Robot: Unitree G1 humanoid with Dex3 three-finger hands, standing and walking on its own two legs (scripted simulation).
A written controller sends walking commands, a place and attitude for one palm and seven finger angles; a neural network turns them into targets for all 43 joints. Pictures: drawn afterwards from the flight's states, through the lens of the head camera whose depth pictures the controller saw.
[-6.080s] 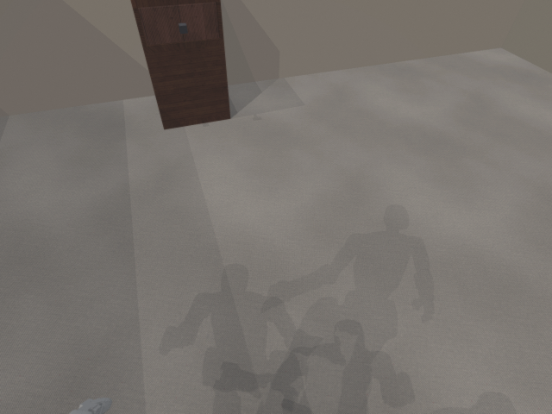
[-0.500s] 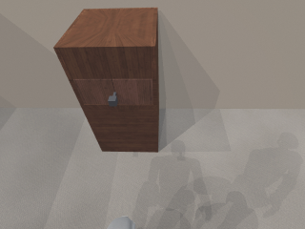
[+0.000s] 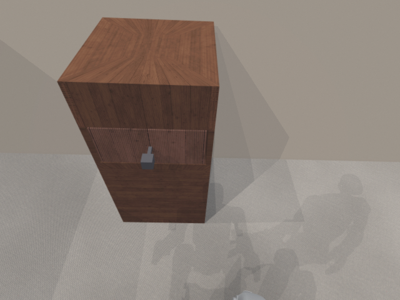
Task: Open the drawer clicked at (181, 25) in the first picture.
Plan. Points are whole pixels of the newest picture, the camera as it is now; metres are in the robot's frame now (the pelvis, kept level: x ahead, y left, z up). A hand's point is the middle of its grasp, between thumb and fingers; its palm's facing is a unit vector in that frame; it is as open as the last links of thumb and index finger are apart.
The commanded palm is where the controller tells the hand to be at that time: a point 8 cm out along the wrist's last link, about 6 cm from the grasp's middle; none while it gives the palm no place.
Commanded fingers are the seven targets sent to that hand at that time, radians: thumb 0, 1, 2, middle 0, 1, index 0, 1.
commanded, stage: come to a stop and stand still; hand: left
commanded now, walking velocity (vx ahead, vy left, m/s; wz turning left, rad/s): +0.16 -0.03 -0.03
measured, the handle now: (148, 156) +0.57 +0.21 -0.16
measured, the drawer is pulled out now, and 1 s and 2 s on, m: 0.00 0.00 0.00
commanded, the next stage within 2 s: look again from close up in 1.38 s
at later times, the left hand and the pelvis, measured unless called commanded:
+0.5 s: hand out of the picture +0.13 +0.17 -0.17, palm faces +0.05 -0.97 -0.25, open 7.2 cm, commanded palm none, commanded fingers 0.00 0.90 0.90 -0.20 -0.30 -0.20 -0.30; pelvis +0.04 -0.02 -0.01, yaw +1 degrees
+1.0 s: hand out of the picture +0.00 +0.19 -0.17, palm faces +0.01 -0.98 -0.22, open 7.3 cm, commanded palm none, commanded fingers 0.00 0.90 0.90 -0.20 -0.30 -0.20 -0.30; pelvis +0.00 +0.01 +0.00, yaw -1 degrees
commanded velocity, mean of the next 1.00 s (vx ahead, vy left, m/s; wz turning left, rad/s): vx -0.07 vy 0.03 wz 0.00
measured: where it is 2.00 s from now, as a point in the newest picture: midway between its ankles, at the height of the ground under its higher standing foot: outside the picture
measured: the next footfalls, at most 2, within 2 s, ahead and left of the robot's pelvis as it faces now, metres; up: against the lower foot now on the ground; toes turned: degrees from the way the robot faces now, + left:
right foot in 0.18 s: +0.16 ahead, -0.13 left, +0.00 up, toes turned -8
left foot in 0.58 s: +0.05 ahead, +0.13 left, +0.00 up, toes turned -4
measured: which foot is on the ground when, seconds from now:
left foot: down 0.00-0.18, up 0.20-0.56, down 0.58-1.00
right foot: up 0.00-0.16, down 0.18-0.60, up 0.62-0.88, down 0.90-1.00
